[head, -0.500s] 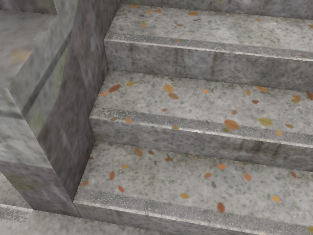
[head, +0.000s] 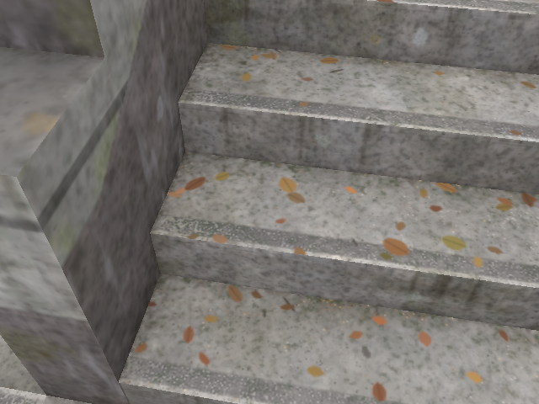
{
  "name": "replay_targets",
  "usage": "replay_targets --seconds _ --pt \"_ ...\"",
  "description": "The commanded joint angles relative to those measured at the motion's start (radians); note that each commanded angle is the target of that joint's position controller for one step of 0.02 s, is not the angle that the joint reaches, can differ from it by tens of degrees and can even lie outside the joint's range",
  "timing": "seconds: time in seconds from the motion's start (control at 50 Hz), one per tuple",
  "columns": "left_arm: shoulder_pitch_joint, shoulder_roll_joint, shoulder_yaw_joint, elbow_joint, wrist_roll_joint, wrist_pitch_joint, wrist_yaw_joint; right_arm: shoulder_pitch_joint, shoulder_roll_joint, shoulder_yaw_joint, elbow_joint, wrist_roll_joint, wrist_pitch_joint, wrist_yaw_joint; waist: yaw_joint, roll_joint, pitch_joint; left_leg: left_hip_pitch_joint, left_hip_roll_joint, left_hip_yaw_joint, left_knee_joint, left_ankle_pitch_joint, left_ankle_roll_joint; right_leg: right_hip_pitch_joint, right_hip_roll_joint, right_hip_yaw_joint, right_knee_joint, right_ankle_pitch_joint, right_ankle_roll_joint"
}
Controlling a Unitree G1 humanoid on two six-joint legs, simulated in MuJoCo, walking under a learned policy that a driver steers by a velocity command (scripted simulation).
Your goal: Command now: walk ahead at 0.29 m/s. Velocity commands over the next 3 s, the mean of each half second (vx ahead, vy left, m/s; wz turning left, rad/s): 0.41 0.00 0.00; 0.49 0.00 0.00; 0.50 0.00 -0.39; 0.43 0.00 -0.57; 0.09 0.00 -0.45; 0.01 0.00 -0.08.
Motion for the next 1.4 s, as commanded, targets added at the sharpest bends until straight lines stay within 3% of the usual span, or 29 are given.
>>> replay_targets --seconds 0.02,0.08,0.16,0.18,0.2,0.24,0.3,0.4,0.5,0.52,0.54,0.56,0.6,0.64,0.8,0.84,0.92,0.94,0.98,1.0,1.02,1.04,1.06,1.1,1.12,1.14,1.22,1.36,1.4 --pt "0.009 0.145 0.034 -0.046 -0.029 -0.055 -0.001 -0.081 -0.101 -0.019 -0.068 0.007 -0.048 0.0 -0.001 -0.115 0.093 -0.165 -0.033 0.041 -0.014 -0.049 0.057 0.003 -0.13 0.232 -0.255 -0.17 -0.123" --pt "0.081 0.213 0.06 -0.024 -0.042 -0.029 0.02 -0.165 -0.092 -0.009 -0.112 0.003 -0.1 0.029 0.02 -0.152 0.102 -0.292 -0.016 0.093 0.008 -0.073 0.049 0.173 -0.299 0.408 -0.306 0.247 -0.22" --pt "-0.169 0.181 0.058 -0.128 -0.037 -0.013 0.035 0.162 -0.144 -0.045 0.005 0.004 -0.112 0.069 -0.161 -0.073 -0.018 0.139 -0.008 0.039 -0.272 0.186 0.104 0.021 -0.14 0.123 -0.016 0.686 -0.113" --pt "-0.217 0.15 0.049 -0.174 -0.009 -0.044 0.016 0.292 -0.28 -0.086 0.031 0.005 -0.105 0.06 -0.181 0.134 -0.064 0.396 0.134 -0.185 -0.253 0.368 0.179 -0.261 -0.017 -0.011 0.297 0.603 -0.021" --pt "-0.156 0.087 0.033 -0.151 0.009 -0.068 0.0 0.328 -0.258 -0.084 0.037 0.007 -0.102 0.059 -0.175 0.26 -0.075 0.557 0.308 -0.405 -0.311 0.577 0.272 -0.54 0.054 0.022 0.499 -0.113 0.0" --pt "-0.104 0.097 0.036 -0.141 -0.062 -0.083 -0.022 0.207 -0.136 -0.052 -0.007 -0.007 -0.108 0.051 -0.091 0.101 0.027 0.508 0.317 -0.269 -0.32 0.582 0.286 -0.683 -0.044 0.129 0.619 -0.126 -0.044" --pt "-0.227 0.043 0.017 -0.203 -0.023 -0.084 -0.04 0.148 -0.105 -0.034 -0.029 -0.002 -0.088 0.043 -0.061 0.093 0.096 0.319 0.245 -0.104 -0.403 0.612 0.199 -0.644 -0.106 0.019 0.421 0.03 -0.006" --pt "-0.219 0.045 0.003 -0.247 0.011 -0.058 -0.036 0.09 -0.271 -0.083 -0.032 0.014 -0.102 0.011 0.009 0.148 0.011 0.048 0.218 0.006 -0.435 0.687 0.155 -0.213 -0.04 -0.032 0.181 0.23 0.047" --pt "0.244 0.134 0.075 -0.08 0.004 -0.031 -0.012 0.016 -0.166 -0.044 -0.083 -0.002 -0.083 0.012 0.244 0.071 -0.174 -0.184 0.1 0.065 0.295 0.928 0.066 0.378 0.013 -0.045 -0.042 0.348 -0.09" --pt "0.33 0.212 0.076 -0.018 0.004 -0.016 0.006 -0.021 -0.017 0.001 -0.123 -0.058 -0.105 0.028 0.212 -0.268 -0.168 -0.472 -0.044 0.095 0.779 -0.103 0.023 0.497 -0.236 0.282 -0.106 0.652 -0.135" --pt "0.268 0.252 0.077 -0.056 0.033 -0.027 0.006 0.172 -0.003 0.004 -0.08 -0.013 -0.132 0.035 0.105 -0.239 -0.269 -0.589 -0.094 -0.078 1.036 -0.173 0.017 0.492 -0.429 0.728 -0.263 0.584 -0.326" --pt "0.185 0.222 0.082 -0.05 0.017 -0.033 0.008 0.178 -0.069 -0.009 -0.086 0.017 -0.132 0.041 0.068 -0.14 -0.169 -0.687 -0.012 -0.008 1.13 -0.112 0.007 0.383 -0.449 0.745 -0.365 0.163 -0.379" --pt "0.077 0.102 0.045 -0.029 0.006 -0.03 -0.005 0.03 -0.069 -0.009 -0.143 0.008 -0.104 0.025 0.029 0.026 0.026 -0.77 0.08 0.068 1.222 -0.033 0.011 0.113 -0.362 0.571 -0.42 -0.211 -0.292" --pt "-0.002 0.029 0.013 -0.002 0.033 -0.024 -0.021 0.032 -0.016 0.006 -0.18 0.005 -0.064 0.018 -0.054 -0.034 0.099 -0.775 0.111 0.061 1.29 0.006 0.01 -0.133 -0.277 0.402 -0.425 -0.187 -0.229" --pt "0.262 0.006 -0.015 0.137 0.024 -0.004 0.026 -0.183 0.144 0.092 -0.411 0.014 -0.067 0.002 -0.007 -0.062 0.113 -1.373 0.06 0.014 1.691 0.025 0.005 0.047 -0.292 0.263 -0.395 0.011 -0.204" --pt "0.223 0.041 -0.008 0.146 0.005 -0.059 0.012 -0.446 0.108 0.074 -0.559 -0.063 -0.013 -0.003 -0.004 0.052 0.14 -1.122 0.085 0.216 1.295 -0.058 0.049 -0.133 -0.19 0.163 -0.534 -0.151 -0.172" --pt "0.287 0.022 -0.007 0.159 -0.016 -0.043 0.051 -0.276 0.175 0.096 -0.529 -0.019 0.013 0.022 0.023 -0.06 -0.011 -0.597 0.041 0.338 0.719 -0.052 0.096 0.021 -0.157 0.025 -0.604 0.644 -0.226" --pt "0.286 0.057 0.001 0.14 -0.012 -0.056 0.046 -0.158 0.163 0.079 -0.477 -0.012 0.002 0.025 -0.036 -0.151 -0.126 -0.408 -0.035 0.352 0.674 -0.062 0.109 0.098 -0.198 -0.008 -0.449 1.278 -0.237" --pt "0.193 0.186 0.047 0.094 -0.017 -0.06 0.029 0.122 0.076 0.039 -0.395 -0.018 -0.028 0.013 -0.197 -0.197 -0.352 -0.163 -0.102 0.268 0.415 -0.022 0.124 0.295 -0.264 -0.021 -0.017 1.76 -0.189" --pt "0.244 0.12 0.045 0.073 -0.037 -0.086 0.004 0.197 0.009 0.001 -0.356 -0.054 -0.037 0.006 -0.198 -0.119 -0.446 0.059 0.032 -0.044 0.357 -0.08 0.19 0.07 -0.2 0.025 0.235 1.531 -0.154" --pt "0.199 0.003 0.03 0.031 -0.054 -0.079 -0.018 0.288 -0.107 -0.049 -0.308 -0.065 -0.018 -0.025 -0.227 0.152 -0.456 0.178 0.318 -0.617 -0.044 -0.086 0.336 -0.262 0.02 0.021 0.669 0.641 -0.083" --pt "0.176 -0.015 0.046 0.023 0.019 -0.077 -0.031 0.234 -0.142 -0.072 -0.295 -0.062 0.002 -0.045 -0.191 0.119 -0.443 0.06 0.377 -0.922 -0.302 -0.272 0.358 -0.339 0.083 0.215 1.078 0.23 -0.08" --pt "0.131 -0.077 0.042 -0.047 0.053 -0.055 -0.025 0.054 -0.112 -0.067 -0.281 -0.049 0.003 -0.031 -0.063 0.025 -0.272 -0.119 0.401 -0.806 -0.324 -0.522 0.317 -0.467 0.022 0.223 1.254 0.253 -0.069" --pt "0.003 -0.09 0.039 -0.143 0.08 -0.015 0.011 -0.014 0.033 -0.039 -0.192 -0.04 -0.018 -0.021 0.006 -0.102 0.029 -0.336 0.356 -0.464 -0.251 -0.322 0.216 -0.619 -0.026 0.149 1.323 0.293 -0.064" --pt "-0.013 -0.095 0.018 -0.092 -0.009 -0.012 -0.045 -0.089 0.207 0.021 -0.214 -0.077 -0.063 0.097 -0.053 0.07 0.06 -0.326 0.259 -0.261 -0.18 -0.125 0.26 -0.799 0.024 0.322 1.511 0.374 -0.164" --pt "0.072 -0.11 0.02 -0.081 -0.03 -0.011 -0.056 -0.038 0.239 0.027 -0.163 -0.105 -0.078 0.125 -0.009 0.027 0.016 -0.296 0.252 -0.191 -0.181 0.046 0.263 -0.876 0.026 0.33 1.559 0.47 -0.212" --pt "0.087 -0.056 0.042 -0.084 -0.012 -0.013 -0.058 -0.039 0.132 0.006 -0.105 -0.073 -0.096 0.152 0.066 -0.004 -0.039 -0.256 0.201 0.148 -0.239 0.215 0.214 -0.99 0.023 0.246 1.452 0.393 -0.232" --pt "-0.252 -0.143 -0.032 -0.161 0.004 0.007 -0.054 0.266 0.164 0.053 0.079 -0.155 -0.096 0.122 -0.007 0.023 -0.033 0.171 0.302 0.145 -0.352 0.217 0.219 -1.533 -0.065 0.208 1.651 0.22 -0.28" --pt "-0.368 -0.092 -0.035 -0.188 0.009 0.013 -0.052 0.278 0.143 0.052 0.082 -0.17 -0.115 0.123 -0.051 0.018 -0.064 0.142 0.269 0.213 -0.418 0.118 0.216 -1.449 -0.117 0.082 1.43 0.288 -0.27"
